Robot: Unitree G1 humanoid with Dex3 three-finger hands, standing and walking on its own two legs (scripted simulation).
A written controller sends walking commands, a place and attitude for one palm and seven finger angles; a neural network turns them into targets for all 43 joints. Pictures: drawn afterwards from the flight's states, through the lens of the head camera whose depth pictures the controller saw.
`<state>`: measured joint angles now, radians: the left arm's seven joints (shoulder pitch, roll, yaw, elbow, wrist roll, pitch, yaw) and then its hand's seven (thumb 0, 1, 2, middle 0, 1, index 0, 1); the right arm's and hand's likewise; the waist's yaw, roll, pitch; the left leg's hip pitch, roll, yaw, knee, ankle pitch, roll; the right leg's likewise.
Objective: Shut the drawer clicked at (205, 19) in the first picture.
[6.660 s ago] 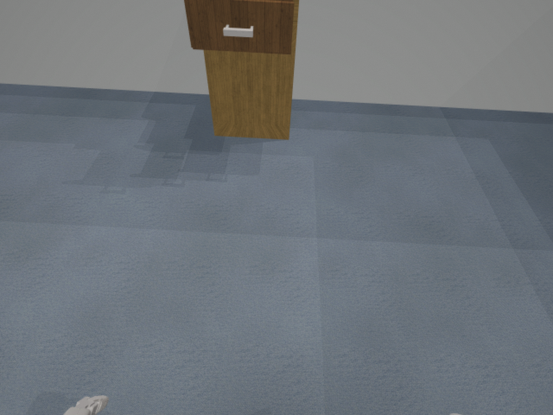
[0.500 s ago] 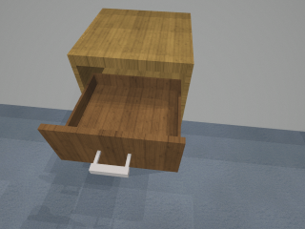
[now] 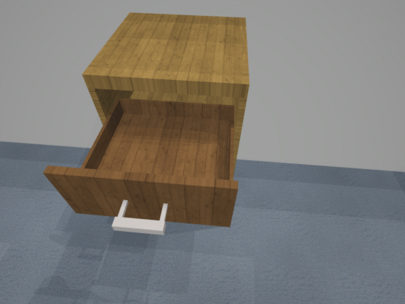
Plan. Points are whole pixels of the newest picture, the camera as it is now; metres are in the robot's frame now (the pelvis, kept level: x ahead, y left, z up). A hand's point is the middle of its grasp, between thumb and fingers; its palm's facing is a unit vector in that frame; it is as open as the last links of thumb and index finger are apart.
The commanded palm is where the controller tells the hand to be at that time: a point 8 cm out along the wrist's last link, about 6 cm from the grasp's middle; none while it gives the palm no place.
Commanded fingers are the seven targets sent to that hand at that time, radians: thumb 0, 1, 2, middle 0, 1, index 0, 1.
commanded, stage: look again from close up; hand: left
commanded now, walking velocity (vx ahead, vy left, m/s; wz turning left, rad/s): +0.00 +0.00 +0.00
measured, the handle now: (142, 216) +0.30 +0.16 -0.03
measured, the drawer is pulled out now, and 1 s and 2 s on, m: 0.30 0.28 0.28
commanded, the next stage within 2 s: raise the hand and make a fist in 0.08 s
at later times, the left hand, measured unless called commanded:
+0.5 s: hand (138, 291) +0.15 +0.13 -0.02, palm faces +0.04 -1.00 +0.00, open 6.7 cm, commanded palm +0.09 +0.19 -0.04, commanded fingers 0.00 0.90 0.90 -0.54 -0.67 -0.54 -0.67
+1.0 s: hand (129, 294) +0.14 +0.14 +0.00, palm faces -0.02 -1.00 -0.05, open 3.9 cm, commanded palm +0.10 +0.19 +0.01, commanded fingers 0.00 0.90 0.90 -1.04 -1.21 -1.04 -1.21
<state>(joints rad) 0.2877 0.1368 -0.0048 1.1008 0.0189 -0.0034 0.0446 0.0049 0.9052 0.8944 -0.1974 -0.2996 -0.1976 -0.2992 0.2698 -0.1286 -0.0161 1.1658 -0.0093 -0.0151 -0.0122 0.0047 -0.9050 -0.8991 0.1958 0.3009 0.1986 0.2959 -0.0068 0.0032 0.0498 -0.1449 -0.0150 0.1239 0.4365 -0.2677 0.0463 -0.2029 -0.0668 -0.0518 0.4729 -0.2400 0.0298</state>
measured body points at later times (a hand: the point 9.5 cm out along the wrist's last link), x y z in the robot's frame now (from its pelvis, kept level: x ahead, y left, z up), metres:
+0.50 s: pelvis -0.03 -0.03 -0.05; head -0.02 -0.02 +0.40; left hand +0.14 +0.18 -0.02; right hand +0.16 -0.29 -0.09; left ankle -0.01 +0.08 -0.74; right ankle +0.01 -0.14 -0.74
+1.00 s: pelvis -0.02 -0.04 -0.06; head +0.02 -0.04 +0.39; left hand +0.14 +0.19 +0.00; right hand +0.15 -0.26 -0.14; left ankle -0.02 +0.08 -0.74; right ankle +0.01 -0.14 -0.74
